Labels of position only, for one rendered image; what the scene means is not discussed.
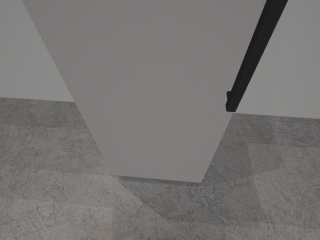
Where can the fridge door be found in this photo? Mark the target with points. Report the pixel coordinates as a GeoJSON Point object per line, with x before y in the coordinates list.
{"type": "Point", "coordinates": [150, 77]}

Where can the handle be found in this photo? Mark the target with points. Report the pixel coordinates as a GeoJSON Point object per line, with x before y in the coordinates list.
{"type": "Point", "coordinates": [268, 20]}

